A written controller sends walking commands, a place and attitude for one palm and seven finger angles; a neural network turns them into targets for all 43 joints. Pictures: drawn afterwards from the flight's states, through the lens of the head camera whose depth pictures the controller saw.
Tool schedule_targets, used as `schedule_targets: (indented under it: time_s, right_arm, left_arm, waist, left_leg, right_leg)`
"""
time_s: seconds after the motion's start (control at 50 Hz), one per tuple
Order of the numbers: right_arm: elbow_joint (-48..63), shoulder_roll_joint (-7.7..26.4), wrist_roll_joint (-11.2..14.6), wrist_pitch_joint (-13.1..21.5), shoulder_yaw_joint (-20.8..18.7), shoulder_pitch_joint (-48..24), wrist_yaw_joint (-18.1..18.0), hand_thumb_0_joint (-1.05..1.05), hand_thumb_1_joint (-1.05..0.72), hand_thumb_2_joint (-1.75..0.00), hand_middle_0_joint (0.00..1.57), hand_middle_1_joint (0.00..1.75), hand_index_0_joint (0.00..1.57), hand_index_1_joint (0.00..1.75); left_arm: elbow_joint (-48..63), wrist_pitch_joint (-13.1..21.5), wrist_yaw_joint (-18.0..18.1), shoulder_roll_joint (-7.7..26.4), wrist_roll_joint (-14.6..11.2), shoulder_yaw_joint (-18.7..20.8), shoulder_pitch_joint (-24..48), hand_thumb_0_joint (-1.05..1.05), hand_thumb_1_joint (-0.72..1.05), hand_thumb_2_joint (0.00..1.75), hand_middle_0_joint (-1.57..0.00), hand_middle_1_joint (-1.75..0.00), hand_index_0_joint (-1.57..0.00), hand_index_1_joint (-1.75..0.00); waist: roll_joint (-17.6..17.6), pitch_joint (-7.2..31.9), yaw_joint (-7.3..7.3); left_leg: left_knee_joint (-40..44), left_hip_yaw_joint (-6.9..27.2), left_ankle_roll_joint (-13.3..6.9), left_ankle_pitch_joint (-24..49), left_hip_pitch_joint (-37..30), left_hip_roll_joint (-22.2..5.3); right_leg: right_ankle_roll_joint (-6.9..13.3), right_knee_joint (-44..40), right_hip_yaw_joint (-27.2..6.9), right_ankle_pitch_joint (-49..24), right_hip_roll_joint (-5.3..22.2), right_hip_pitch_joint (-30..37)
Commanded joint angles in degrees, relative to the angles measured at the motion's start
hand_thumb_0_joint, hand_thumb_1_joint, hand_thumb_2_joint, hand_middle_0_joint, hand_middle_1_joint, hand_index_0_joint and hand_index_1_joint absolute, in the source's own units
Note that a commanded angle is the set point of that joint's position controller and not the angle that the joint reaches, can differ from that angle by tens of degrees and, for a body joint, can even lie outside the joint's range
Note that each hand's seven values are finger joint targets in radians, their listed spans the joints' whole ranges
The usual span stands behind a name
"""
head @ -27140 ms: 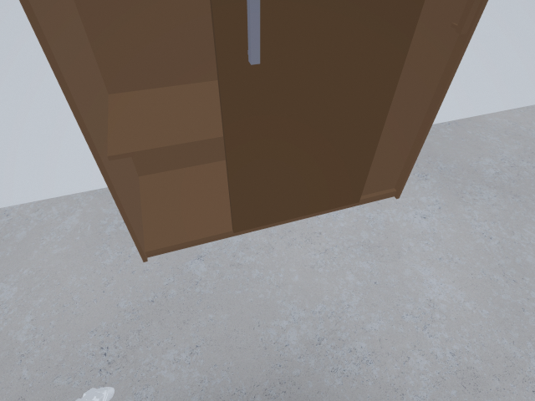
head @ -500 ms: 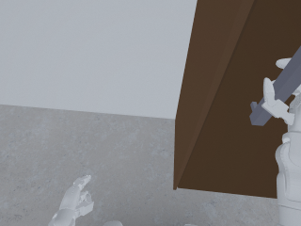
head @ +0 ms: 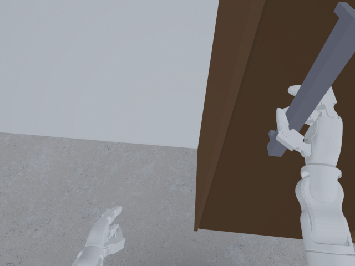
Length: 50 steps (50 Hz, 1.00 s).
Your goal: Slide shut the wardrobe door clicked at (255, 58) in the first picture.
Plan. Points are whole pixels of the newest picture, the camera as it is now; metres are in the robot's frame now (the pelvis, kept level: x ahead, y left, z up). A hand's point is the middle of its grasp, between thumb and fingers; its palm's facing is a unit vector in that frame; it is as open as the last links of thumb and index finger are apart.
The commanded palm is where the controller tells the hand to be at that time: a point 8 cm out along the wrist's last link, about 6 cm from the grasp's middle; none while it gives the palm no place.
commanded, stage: stop walking and hold the door there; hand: right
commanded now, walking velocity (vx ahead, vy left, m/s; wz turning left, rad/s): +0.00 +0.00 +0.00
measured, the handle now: (300, 95) +0.37 -0.20 +0.23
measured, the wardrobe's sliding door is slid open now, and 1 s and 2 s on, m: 0.00 0.00 0.00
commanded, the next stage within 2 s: loosen the grip on the handle in 0.30 s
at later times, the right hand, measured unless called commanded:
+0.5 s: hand (288, 128) +0.32 -0.18 +0.18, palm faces +0.20 +0.98 -0.09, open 7.3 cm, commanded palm +0.29 -0.22 +0.18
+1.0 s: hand (287, 130) +0.32 -0.18 +0.18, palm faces +0.24 +0.97 -0.09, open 14.6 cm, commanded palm +0.29 -0.22 +0.18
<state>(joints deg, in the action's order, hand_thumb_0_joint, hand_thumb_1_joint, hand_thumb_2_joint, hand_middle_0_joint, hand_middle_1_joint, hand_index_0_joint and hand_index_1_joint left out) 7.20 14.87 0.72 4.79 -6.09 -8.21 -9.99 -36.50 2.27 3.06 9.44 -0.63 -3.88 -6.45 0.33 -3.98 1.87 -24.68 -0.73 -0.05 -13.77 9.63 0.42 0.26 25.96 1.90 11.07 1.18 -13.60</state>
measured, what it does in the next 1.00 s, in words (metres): stands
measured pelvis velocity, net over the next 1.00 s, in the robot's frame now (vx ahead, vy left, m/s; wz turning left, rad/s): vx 0.00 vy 0.00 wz -0.01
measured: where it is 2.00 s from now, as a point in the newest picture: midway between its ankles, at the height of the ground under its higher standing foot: outside the picture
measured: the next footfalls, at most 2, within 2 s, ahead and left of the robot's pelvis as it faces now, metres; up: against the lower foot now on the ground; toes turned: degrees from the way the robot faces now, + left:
none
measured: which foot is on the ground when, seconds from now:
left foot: down 0.00-1.00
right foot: down 0.00-1.00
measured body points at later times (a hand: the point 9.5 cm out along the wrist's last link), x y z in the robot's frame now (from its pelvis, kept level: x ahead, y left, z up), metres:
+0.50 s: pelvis -0.02 +0.01 +0.00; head -0.01 +0.00 +0.45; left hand +0.16 +0.23 -0.09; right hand +0.31 -0.24 +0.19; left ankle +0.00 +0.12 -0.74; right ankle +0.03 -0.11 -0.74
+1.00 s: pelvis +0.00 +0.00 -0.01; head -0.01 +0.01 +0.44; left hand +0.15 +0.25 -0.10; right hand +0.31 -0.23 +0.18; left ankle +0.00 +0.12 -0.74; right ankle +0.03 -0.11 -0.74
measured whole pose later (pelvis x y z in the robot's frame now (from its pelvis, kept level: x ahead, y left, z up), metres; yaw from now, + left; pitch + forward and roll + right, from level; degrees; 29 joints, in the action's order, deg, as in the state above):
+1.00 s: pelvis +0.00 +0.00 -0.01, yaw +0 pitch -1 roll +0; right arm -4.3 14.4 5.5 11.2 -8.4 -11.4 -5.3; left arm -40.5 10.9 3.3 13.9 -0.6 -1.1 -14.4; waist 0.5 1.0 1.6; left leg -33.3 -1.0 -0.5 -18.1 14.3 0.2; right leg 0.1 33.0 1.7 14.4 1.1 -17.7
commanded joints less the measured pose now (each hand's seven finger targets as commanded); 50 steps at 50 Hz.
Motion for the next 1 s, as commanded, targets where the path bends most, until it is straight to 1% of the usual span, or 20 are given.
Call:
schedule_targets:
  time_s: [0.0, 0.12, 0.18, 0.22, 0.36, 0.38, 0.4, 0.42, 0.44, 0.46, 0.5, 0.54, 0.62, 0.64, 0.74, 0.78, 0.8, 0.84, 0.94, 0.98]
  right_arm:
    - [13.47, 6.26, 1.64, 5.55, 0.43, -16.32, 3.1, 0.0, -0.9, -0.9, 0.45, 1.4, 0.45, 1.4]
    - [11.49, 6.04, 2.19, 5.38, 0.62, -16.08, 3.24, 0.0, -0.9, -0.9, 0.45, 1.4, 0.45, 1.4]
    - [11.04, 7.58, 2.31, 5.36, -1.04, -16.2, 3.06, 0.0, -0.9, -0.9, 0.45, 1.4, 0.45, 1.4]
    - [10.86, 6.04, 2.29, 5.48, 0.72, -16.32, 3.23, 0.0, -0.9, -0.9, 0.45, 1.4, 0.45, 1.4]
    - [9.64, 6.91, 2.45, 5.72, -0.28, -15.4, 3.12, 0.0, -0.9, -0.9, 0.45, 1.4, 0.45, 1.4]
    - [16.24, 49.47, -5.63, 7.48, -32.97, -64.35, 3.58, 0.0, -0.9, -0.9, 0.45, 1.4, 0.45, 1.4]
    - [-24.31, 8.7, -2.24, -0.83, -8.42, -40.0, 7.44, 0.0, -0.78, -0.84, 0.45, 1.4, 0.45, 1.4]
    - [-6.57, 1.72, 5.23, -0.23, -7.46, -29.09, 9.48, 0.0, -0.66, -0.78, 0.45, 1.4, 0.45, 1.4]
    - [-2.88, 0.82, 7.29, 0.99, -5.72, -27.25, 10.31, 0.0, -0.54, -0.73, 0.45, 1.4, 0.45, 1.4]
    - [-0.42, 6.96, 9.18, 2.44, -11.53, -25.19, 8.73, 0.0, -0.42, -0.67, 0.45, 1.4, 0.45, 1.4]
    - [-3.71, 2.92, 6.69, 3.77, -5.41, -26.79, 5.83, 0.0, -0.17, -0.55, 0.45, 1.4, 0.45, 1.4]
    - [-6.01, 2.21, 4.58, 5.87, -3.44, -28.16, 3.3, 0.0, 0.07, -0.43, 0.45, 1.4, 0.45, 1.4]
    - [-5.3, 5.29, 1.15, 10.15, -2.15, -32.72, 1.58, 0.0, 0.55, -0.2, 0.42, 1.37, 0.42, 1.37]
    - [-5.6, 7.1, 0.75, 10.89, -3.32, -32.71, 1.58, 0.0, 0.55, -0.2, 0.41, 1.35, 0.41, 1.35]
    - [-5.35, 5.89, 1.37, 12.52, -1.14, -34.64, 3.25, 0.0, 0.55, -0.2, 0.34, 1.27, 0.34, 1.27]
    - [-5.69, 10.05, 2.14, 12.15, -5.66, -30.7, 3.52, 0.0, 0.55, -0.2, 0.32, 1.23, 0.32, 1.23]
    - [-3.85, 7.74, 2.88, 12.0, -3.56, -30.63, 4.01, 0.0, 0.55, -0.2, 0.3, 1.22, 0.3, 1.22]
    - [-3.1, 6.81, 4.05, 11.32, -3.65, -29.13, 4.33, 0.0, 0.55, -0.2, 0.28, 1.18, 0.28, 1.18]
    - [1.16, 8.15, 5.26, 8.61, -6.61, -22.93, 4.25, 0.0, 0.55, -0.2, 0.25, 1.15, 0.25, 1.15]
    - [3.37, 6.11, 5.44, 7.43, -5.22, -20.72, 4.33, 0.0, 0.55, -0.2, 0.25, 1.15, 0.25, 1.15]
  left_arm:
    - [8.01, 2.4, 1.26, 7.59, -0.43, 3.57, 4.35, 0.0, 0.9, 0.9, -0.2, -0.3, -0.2, -0.3]
    - [8.46, 1.82, 1.82, 7.87, -0.61, 3.53, 5.03, 0.0, 0.9, 0.9, -0.2, -0.3, -0.2, -0.3]
    - [8.44, 1.64, 2.06, 8.28, -0.69, 3.8, 5.18, 0.0, 0.9, 0.9, -0.2, -0.3, -0.2, -0.3]
    - [8.45, 1.73, 2.07, 8.16, -0.63, 3.77, 4.98, 0.0, 0.9, 0.9, -0.2, -0.3, -0.2, -0.3]
    - [8.06, 1.52, 2.25, 8.6, -0.61, 3.96, 4.96, 0.0, 0.9, 0.9, -0.2, -0.3, -0.2, -0.3]
    - [10.5, 2.9, 0.91, 10.8, -0.07, 7.08, 2.14, 0.0, 0.9, 0.9, -0.2, -0.3, -0.2, -0.3]
    - [5.72, 6.06, 0.28, 8.26, 2.14, 7.12, 3.53, 0.0, 0.9, 0.9, -0.2, -0.3, -0.2, -0.3]
    - [6.76, 7.88, -0.26, 9.86, -2.37, 7.44, -0.09, 0.0, 0.9, 0.9, -0.2, -0.3, -0.2, -0.3]
    - [6.45, 9.16, 0.04, 9.54, -2.48, 7.0, 1.38, 0.0, 0.9, 0.9, -0.2, -0.3, -0.2, -0.3]
    - [5.31, 8.92, 0.49, 10.36, -1.52, 6.83, -0.1, 0.0, 0.9, 0.9, -0.2, -0.3, -0.2, -0.3]
    - [5.96, 9.49, 0.42, 9.68, -1.41, 5.27, 1.67, 0.0, 0.9, 0.9, -0.2, -0.3, -0.2, -0.3]
    - [6.31, 10.05, 0.16, 10.05, -1.19, 5.08, 1.91, 0.0, 0.9, 0.9, -0.2, -0.3, -0.2, -0.3]
    - [7.01, 11.38, -0.05, 9.87, -0.53, 4.54, 2.67, 0.0, 0.9, 0.9, -0.2, -0.3, -0.2, -0.3]
    - [6.83, 11.41, -0.07, 10.02, -0.5, 4.47, 2.54, 0.0, 0.9, 0.9, -0.2, -0.3, -0.2, -0.3]
    - [6.72, 12.39, 0.22, 9.78, -0.47, 4.35, 2.47, 0.0, 0.9, 0.9, -0.2, -0.3, -0.2, -0.3]
    - [6.45, 12.39, 0.57, 10.29, -0.41, 4.8, 1.77, 0.0, 0.9, 0.9, -0.2, -0.3, -0.2, -0.3]
    - [6.87, 12.58, 0.61, 10.16, -0.42, 4.43, 2.35, 0.0, 0.9, 0.9, -0.2, -0.3, -0.2, -0.3]
    - [6.23, 12.73, 0.8, 10.19, -0.42, 4.5, 1.88, 0.0, 0.9, 0.9, -0.2, -0.3, -0.2, -0.3]
    - [5.6, 12.32, 0.95, 10.59, -0.22, 4.99, 0.13, 0.0, 0.9, 0.9, -0.2, -0.3, -0.2, -0.3]
    - [5.95, 11.86, 0.66, 10.37, -0.18, 5.09, -0.55, 0.0, 0.9, 0.9, -0.2, -0.3, -0.2, -0.3]
  waist:
    - [-0.21, 19.04, -2.77]
    - [2.63, 16.98, -2.65]
    - [1.49, 16.8, -2.48]
    - [1.5, 16.83, -2.54]
    - [0.68, 15.84, -2.22]
    - [-15.63, 2.79, 1.48]
    - [-7.83, 25.02, -3.48]
    - [2.12, 29.32, -1.02]
    - [16.12, 29.94, 0.28]
    - [16.2, 29.47, 1.16]
    - [2.54, 18.64, -0.91]
    - [-5.65, 12.85, -1.99]
    - [-2.9, 12.11, -1.72]
    - [-1.27, 11.86, -1.12]
    - [0.64, 11.72, -1.79]
    - [-0.19, 13.27, -0.78]
    - [0.39, 13.14, -1.0]
    - [-0.18, 13.36, -1.09]
    - [0.45, 17.38, -0.17]
    - [0.64, 18.68, -0.08]
  left_leg:
    - [4.31, 4.57, -0.39, 15.7, -1.32, -4.28]
    - [5.89, 4.24, -0.17, 12.12, 0.22, -4.02]
    - [6.24, 4.25, -0.11, 13.14, -0.19, -4.1]
    - [6.46, 4.16, -0.09, 12.83, 0.03, -4.13]
    - [7.12, 4.53, -0.13, 10.86, 0.09, -4.37]
    - [13.44, 9.37, 2.87, 19.31, 6.13, -5.69]
    - [-3.7, -0.63, -3.06, 34.13, -3.92, -0.7]
    - [-4.6, -4.38, -2.27, 24.93, 0.2, 0.83]
    - [-3.34, -2.95, -2.61, 16.47, 3.32, 0.0]
    - [-1.45, -2.95, -1.77, 10.76, 3.7, 0.23]
    - [0.02, -2.62, -0.79, 2.55, 6.23, 0.25]
    - [0.55, -1.98, -0.42, -4.78, 9.18, -0.02]
    - [-0.03, -0.09, -0.63, -11.58, 11.1, -0.4]
    - [0.37, 0.53, -0.86, -12.3, 10.58, -0.54]
    - [0.32, 1.27, -0.84, -14.61, 11.49, -0.71]
    - [0.89, 1.91, -0.72, -14.88, 9.72, -0.78]
    - [0.88, 1.86, -0.67, -13.39, 9.56, -0.9]
    - [0.56, 1.2, -0.71, -10.64, 9.19, -0.62]
    - [-2.46, -0.35, -0.93, 5.63, 5.68, -0.2]
    - [-3.75, -0.84, -0.84, 11.33, 4.96, -0.23]
  right_leg:
    - [0.46, -1.32, -3.28, -13.67, 5.58, 10.99]
    - [0.79, -2.88, -3.15, -10.85, 4.89, 10.24]
    - [0.89, -2.76, -3.15, -11.88, 4.76, 10.25]
    - [0.89, -2.9, -3.03, -11.77, 4.64, 10.65]
    - [1.22, -3.42, -3.47, -10.14, 4.49, 9.7]
    - [3.47, 3.56, -0.81, -9.68, 5.02, -0.64]
    - [0.89, -4.09, 2.53, -22.71, -1.52, 8.31]
    - [-1.18, -1.58, -1.06, -28.87, 0.45, 15.54]
    - [-3.07, 0.52, -0.27, -29.78, 0.58, 22.29]
    - [-3.35, 0.0, -1.03, -19.87, -0.02, 21.23]
    - [-1.12, -2.15, -1.37, -1.46, -0.31, 9.52]
    - [-0.15, -3.63, -2.88, 9.68, 0.28, 4.28]
    - [0.47, -2.32, -1.85, 14.35, -0.13, 2.4]
    - [0.44, -1.87, -1.44, 14.47, -0.31, 1.45]
    - [0.78, 0.04, -0.9, 15.24, -0.51, 0.99]
    - [0.92, 0.75, -0.31, 13.36, -0.62, 0.58]
    - [1.12, 0.88, -0.11, 11.96, -0.87, 0.68]
    - [1.11, 0.91, -0.5, 10.32, -0.52, 1.6]
    - [0.96, 2.8, -0.2, -4.83, -0.49, 4.34]
    - [0.89, 3.6, -0.09, -9.49, -0.64, 5.59]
